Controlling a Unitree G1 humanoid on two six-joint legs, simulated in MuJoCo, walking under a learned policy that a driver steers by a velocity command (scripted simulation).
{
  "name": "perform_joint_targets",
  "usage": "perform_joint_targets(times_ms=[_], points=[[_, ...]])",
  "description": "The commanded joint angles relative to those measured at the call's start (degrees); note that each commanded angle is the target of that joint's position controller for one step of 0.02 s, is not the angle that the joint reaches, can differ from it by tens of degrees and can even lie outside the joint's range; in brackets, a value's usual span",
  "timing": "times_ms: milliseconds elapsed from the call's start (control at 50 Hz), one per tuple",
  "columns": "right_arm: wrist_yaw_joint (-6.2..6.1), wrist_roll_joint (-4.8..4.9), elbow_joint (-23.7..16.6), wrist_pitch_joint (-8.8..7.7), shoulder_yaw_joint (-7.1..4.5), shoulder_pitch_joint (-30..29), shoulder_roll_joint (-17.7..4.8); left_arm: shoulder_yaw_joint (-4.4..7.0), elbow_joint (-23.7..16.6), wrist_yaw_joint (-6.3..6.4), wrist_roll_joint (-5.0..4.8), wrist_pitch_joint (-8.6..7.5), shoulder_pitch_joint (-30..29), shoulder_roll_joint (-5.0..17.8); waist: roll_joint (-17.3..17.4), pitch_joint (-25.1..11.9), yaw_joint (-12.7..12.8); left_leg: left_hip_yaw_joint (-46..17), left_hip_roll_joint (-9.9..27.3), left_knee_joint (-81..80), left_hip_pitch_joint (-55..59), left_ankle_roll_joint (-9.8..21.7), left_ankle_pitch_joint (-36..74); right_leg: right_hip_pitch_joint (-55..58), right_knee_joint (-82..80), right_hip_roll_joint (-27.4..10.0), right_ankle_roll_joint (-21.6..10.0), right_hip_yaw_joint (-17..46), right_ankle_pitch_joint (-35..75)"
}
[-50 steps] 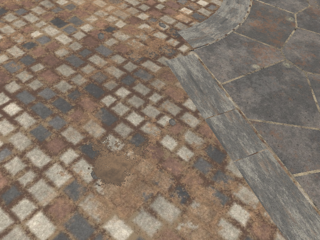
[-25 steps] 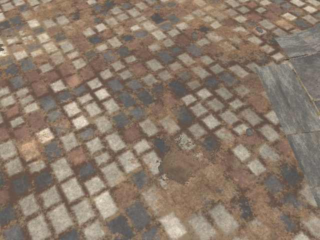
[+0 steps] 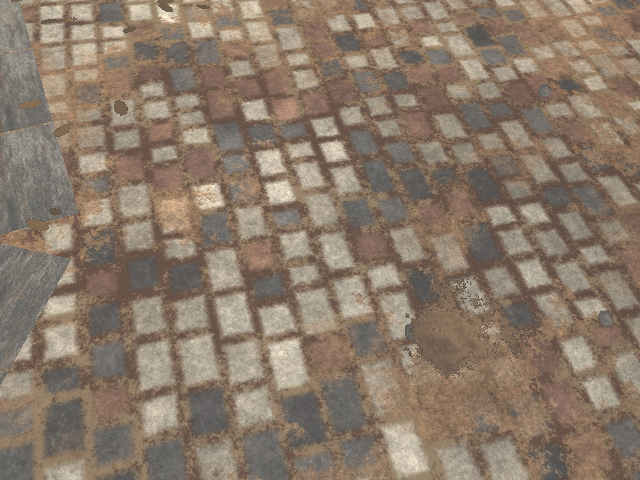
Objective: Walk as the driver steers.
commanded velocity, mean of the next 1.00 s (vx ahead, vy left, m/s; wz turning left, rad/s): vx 0.00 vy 0.00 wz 0.28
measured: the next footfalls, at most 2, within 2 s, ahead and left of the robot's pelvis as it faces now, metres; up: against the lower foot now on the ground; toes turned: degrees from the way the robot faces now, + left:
right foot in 0.30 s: +0.08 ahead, -0.13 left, +0.00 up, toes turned +15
left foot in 0.62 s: +0.00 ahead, +0.12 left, +0.00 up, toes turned +10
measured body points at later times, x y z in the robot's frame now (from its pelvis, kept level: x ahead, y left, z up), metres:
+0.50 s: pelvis +0.01 -0.03 +0.00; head +0.05 -0.04 +0.45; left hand +0.08 +0.27 -0.10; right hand +0.23 -0.27 -0.10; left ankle -0.05 +0.11 -0.68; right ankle +0.04 -0.14 -0.74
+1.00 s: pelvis +0.01 +0.01 -0.01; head +0.01 +0.02 +0.44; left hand +0.04 +0.31 -0.13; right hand +0.20 -0.19 -0.11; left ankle -0.04 +0.12 -0.74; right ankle +0.04 -0.14 -0.74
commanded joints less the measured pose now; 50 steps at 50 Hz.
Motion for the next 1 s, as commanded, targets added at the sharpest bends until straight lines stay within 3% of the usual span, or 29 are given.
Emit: perform_joint_targets(times_ms=[20,120,200,240,280,300,320,340,360,380,400,420,480,520,560,600,620,640,660,680,700,740,780,1000], points=[[-0.92,0.02,-4.50,-0.94,-2.58,-2.02,-9.39,0.95,-3.82,0.17,-0.13,-0.80,-0.25,4.06,9.50,-8.83,0.51,-14.61,12.70,-7.77,9.36,10.12,18.19,-2.82,-4.17,0.20,0.80,2.47,3.88],[-1.07,0.10,-4.42,-0.27,-3.16,-1.51,-10.82,0.48,-4.97,-0.27,-0.18,-1.25,-2.19,3.36,10.66,-7.61,-0.87,-19.44,11.95,-6.96,7.52,10.48,9.62,0.81,-16.39,1.70,1.24,3.80,3.10],[-0.45,0.27,-4.72,0.28,-3.28,-2.50,-11.04,0.64,-5.60,-1.01,-0.63,-2.13,-1.78,3.83,11.28,-7.86,-1.09,-24.27,11.31,-5.25,6.29,10.38,11.30,5.38,-22.80,3.12,0.32,4.18,1.38],[-0.31,0.65,-4.90,0.58,-3.27,-3.27,-10.90,0.74,-5.79,-1.48,-0.77,-2.66,-0.77,3.93,11.61,-8.59,-0.68,-26.53,10.73,-3.67,7.23,9.80,14.34,7.82,-27.47,3.55,-0.46,4.20,1.83],[-0.54,1.20,-5.12,0.96,-2.80,-5.14,-9.78,0.84,-4.75,-1.98,-0.52,-3.13,3.01,3.67,11.17,-9.96,1.61,-25.27,8.82,-0.54,6.42,7.32,15.48,14.77,-38.47,2.88,-1.89,2.71,10.44],[-0.74,1.17,-4.74,0.96,-2.35,-3.70,-8.33,1.10,-4.63,-1.93,0.13,-3.23,4.02,4.82,8.99,-10.53,1.49,-23.26,6.69,1.85,3.29,4.54,9.93,20.35,-42.75,-0.75,-3.48,4.82,17.92],[-0.68,0.06,-4.26,0.80,-1.38,-0.23,-5.08,1.44,-5.67,-1.63,1.13,-2.99,3.65,7.98,-2.48,-11.87,-0.86,-15.66,0.58,12.41,-2.40,0.82,-6.41,25.96,-45.35,-11.80,-7.69,15.64,26.21],[-0.93,0.47,-5.51,0.40,-2.06,-0.57,-7.13,1.65,-4.96,-1.63,2.33,-2.71,2.87,10.11,-14.21,-7.65,-1.97,-7.02,-6.52,21.56,-12.17,-2.52,-25.19,23.27,-46.48,-19.95,-18.55,27.55,33.20],[-1.23,-0.23,-4.19,0.07,-3.36,0.37,-11.34,1.05,-6.24,-1.45,1.68,-2.92,1.51,7.44,-9.32,-7.18,-0.82,-7.72,-3.22,33.13,-13.07,-4.90,-25.61,21.21,-46.75,-21.90,-22.04,28.05,30.72],[-1.11,0.29,-2.97,0.17,-4.02,0.13,-12.35,0.46,-6.52,-1.09,1.04,-2.87,-0.01,5.64,-6.15,-6.18,-1.13,-7.78,-2.79,37.59,-13.30,-5.68,-21.94,20.36,-46.00,-18.54,-19.94,22.99,28.36],[-1.27,0.31,-1.68,0.65,-3.80,0.73,-10.55,0.14,-6.63,-0.85,0.40,-2.72,-1.34,4.87,-4.41,-5.49,-1.71,-7.63,-2.56,38.82,-13.50,-6.71,-19.17,20.49,-45.31,-15.00,-17.27,18.61,25.33],[-1.33,0.18,-1.41,1.04,-3.39,0.63,-9.05,-0.22,-6.51,-0.69,-0.33,-2.68,-1.62,4.08,-4.66,-4.76,-1.20,-7.88,-2.44,39.28,-14.64,-7.57,-16.76,21.50,-44.80,-13.83,-16.53,16.76,26.11],[-0.94,0.50,-1.52,0.98,-1.64,-1.06,-4.42,-0.89,-5.58,-0.47,0.01,-2.02,-0.07,2.90,-6.17,-5.77,-0.24,-3.88,-0.92,28.99,-10.60,-8.73,-14.30,23.25,-43.87,-10.31,-15.90,10.65,30.58],[-0.65,0.22,-1.87,0.70,-0.53,-2.90,-2.36,-0.70,-5.26,-0.55,0.02,-1.44,0.47,3.76,-8.18,-6.98,1.06,-0.32,1.32,17.94,-4.96,-8.80,-14.78,23.60,-42.90,-9.71,-15.66,9.00,32.40],[-0.52,0.73,-1.29,0.51,-0.70,-2.86,-3.31,-0.33,-4.61,-0.71,-0.30,-0.84,2.63,5.43,-9.04,-7.51,2.15,1.91,1.20,9.16,-0.85,-8.55,-11.84,24.01,-41.85,-10.50,-16.09,10.15,33.92],[-0.43,0.51,0.89,0.36,-0.89,0.60,-3.55,-0.85,-4.06,-0.88,-1.17,-0.76,2.85,4.74,-7.43,-7.16,0.04,3.21,0.58,-6.55,6.75,-6.71,1.11,21.88,-40.28,-9.65,-14.14,9.61,32.67],[-0.59,-0.02,0.85,0.32,-0.97,0.53,-5.00,-1.30,-3.28,-1.06,-1.11,-1.38,5.18,3.77,-5.42,-7.42,0.47,0.22,2.35,-9.63,12.06,-5.08,7.42,18.95,-40.37,-9.01,-11.19,9.44,29.32],[-1.15,-0.52,0.23,0.40,-1.42,1.15,-8.26,-1.95,-3.37,-1.52,0.41,-2.36,6.13,2.41,0.95,-9.60,1.55,-6.11,8.49,-6.95,17.76,-3.00,20.84,15.22,-37.32,-6.58,-7.30,6.56,23.37],[-1.02,-1.24,1.22,0.46,-1.44,-1.06,-8.89,-2.59,-3.38,-1.78,0.99,-3.07,7.52,-0.17,11.25,-10.12,4.67,-7.42,10.24,-3.24,12.58,0.95,17.63,16.98,-38.76,-2.08,-3.76,1.36,11.71],[-0.34,-1.23,0.24,0.15,-0.66,-2.63,-5.02,-2.51,-2.90,-1.70,1.48,-3.11,4.55,1.76,8.76,-8.96,2.11,-7.08,8.92,-3.94,9.50,2.06,10.34,19.20,-38.21,-1.76,-1.60,0.73,11.22],[-0.05,-1.62,0.84,-0.17,-0.20,-2.17,-3.67,-2.27,-2.78,-1.73,1.21,-3.04,2.76,2.41,7.35,-7.43,1.26,-6.56,7.75,-4.43,8.24,1.17,6.25,18.97,-37.93,-1.37,-1.03,0.42,12.45],[0.01,-1.41,1.58,-0.89,-0.27,-1.71,-4.59,-2.31,-2.26,-1.25,0.72,-2.39,2.71,2.28,7.10,-4.79,0.93,-6.08,6.67,-4.60,6.12,-0.05,5.51,18.41,-37.38,-1.43,-1.29,0.49,14.72],[-0.15,-1.22,2.36,-1.40,0.12,-0.63,-3.88,-2.36,-1.58,-0.97,0.51,-2.12,3.52,2.07,7.24,-3.90,1.12,-5.74,6.33,-4.25,5.14,-0.44,6.71,18.65,-37.63,-1.72,-1.51,0.73,15.49],[-0.18,-0.88,5.34,-1.97,0.62,-0.18,-2.74,-2.18,3.43,0.18,0.22,-1.72,5.49,2.35,3.47,-3.92,1.08,-4.89,5.07,-3.85,5.34,-0.22,8.71,20.20,-38.27,-2.14,-0.34,0.84,17.33]])
Keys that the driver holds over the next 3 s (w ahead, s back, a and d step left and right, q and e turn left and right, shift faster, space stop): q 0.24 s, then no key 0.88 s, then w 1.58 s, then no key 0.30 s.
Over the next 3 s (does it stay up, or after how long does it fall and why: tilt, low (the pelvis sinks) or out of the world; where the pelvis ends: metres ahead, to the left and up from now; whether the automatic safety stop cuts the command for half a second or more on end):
stays up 0.86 0.19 -0.01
